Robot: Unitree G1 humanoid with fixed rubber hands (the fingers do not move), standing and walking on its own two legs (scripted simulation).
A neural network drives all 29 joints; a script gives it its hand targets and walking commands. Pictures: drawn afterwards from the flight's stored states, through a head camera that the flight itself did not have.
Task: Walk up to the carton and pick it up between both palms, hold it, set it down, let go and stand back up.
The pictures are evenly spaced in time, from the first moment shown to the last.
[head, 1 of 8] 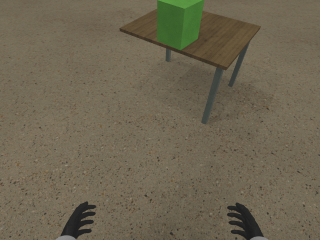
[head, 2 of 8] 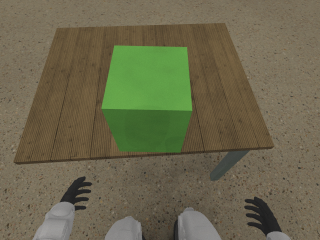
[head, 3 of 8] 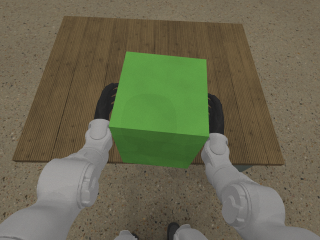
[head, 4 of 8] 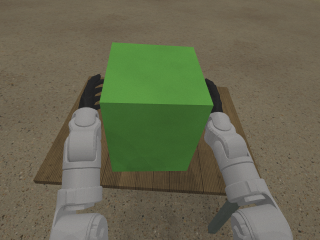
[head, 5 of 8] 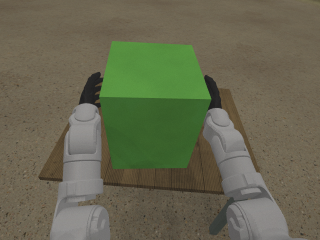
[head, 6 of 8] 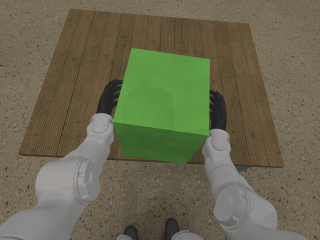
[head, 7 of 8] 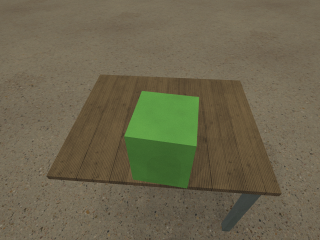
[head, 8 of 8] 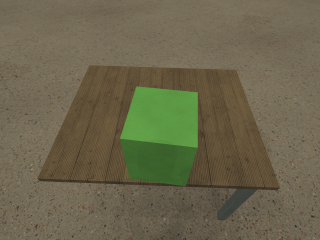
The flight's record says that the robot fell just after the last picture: no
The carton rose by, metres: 0.23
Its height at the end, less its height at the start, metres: +0.00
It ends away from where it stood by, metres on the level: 0.01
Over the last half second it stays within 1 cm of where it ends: yes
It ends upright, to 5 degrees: yes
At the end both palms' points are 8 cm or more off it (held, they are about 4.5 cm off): yes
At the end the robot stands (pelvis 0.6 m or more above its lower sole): yes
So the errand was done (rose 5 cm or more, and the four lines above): yes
